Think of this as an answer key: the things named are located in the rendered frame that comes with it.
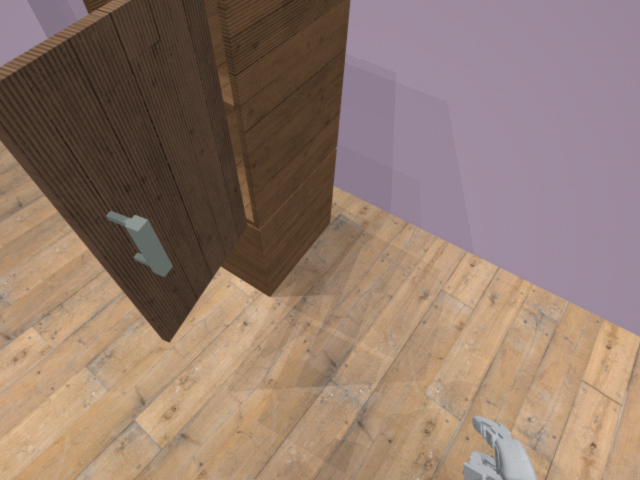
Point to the cupboard door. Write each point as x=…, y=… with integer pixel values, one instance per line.
x=123, y=111

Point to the handle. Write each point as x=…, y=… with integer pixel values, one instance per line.
x=142, y=233

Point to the right robot hand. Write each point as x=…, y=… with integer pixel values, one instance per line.
x=511, y=460

